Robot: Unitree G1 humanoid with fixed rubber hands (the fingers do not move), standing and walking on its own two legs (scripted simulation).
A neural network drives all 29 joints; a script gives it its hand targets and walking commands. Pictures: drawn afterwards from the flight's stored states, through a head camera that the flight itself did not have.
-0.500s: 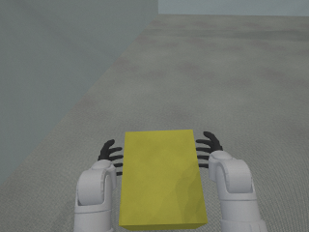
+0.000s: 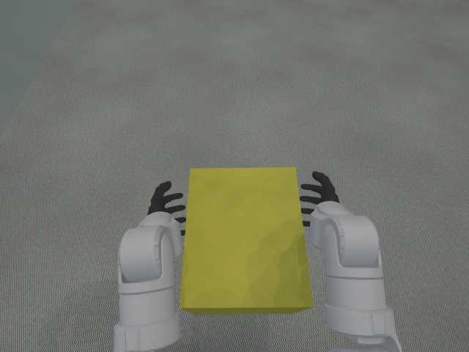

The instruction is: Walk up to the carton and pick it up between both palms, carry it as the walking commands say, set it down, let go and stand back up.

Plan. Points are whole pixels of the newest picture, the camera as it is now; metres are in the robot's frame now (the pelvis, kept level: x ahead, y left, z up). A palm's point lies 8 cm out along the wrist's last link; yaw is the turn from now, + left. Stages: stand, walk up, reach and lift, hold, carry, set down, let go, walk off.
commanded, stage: carry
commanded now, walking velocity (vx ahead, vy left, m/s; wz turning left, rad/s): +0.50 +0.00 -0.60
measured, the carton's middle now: (243, 244) +0.31 +0.00 -0.03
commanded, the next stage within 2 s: none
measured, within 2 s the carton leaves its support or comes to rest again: neither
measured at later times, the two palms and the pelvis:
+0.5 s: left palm (224, 94) +0.66 +0.03 +0.05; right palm (336, 102) +0.62 -0.23 +0.05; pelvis +0.34 -0.05 -0.01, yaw -11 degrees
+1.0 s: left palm (281, 12) +1.01 -0.14 +0.09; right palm (368, 32) +0.86 -0.36 +0.10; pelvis +0.68 -0.08 +0.01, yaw -35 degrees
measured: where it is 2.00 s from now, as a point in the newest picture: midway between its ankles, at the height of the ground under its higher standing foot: (300, 179)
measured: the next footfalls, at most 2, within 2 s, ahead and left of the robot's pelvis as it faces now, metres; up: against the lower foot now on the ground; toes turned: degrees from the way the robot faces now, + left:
right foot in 0.30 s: +0.37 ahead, -0.09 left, +0.00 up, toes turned -15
left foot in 0.72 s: +0.73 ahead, +0.01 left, +0.00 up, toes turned -13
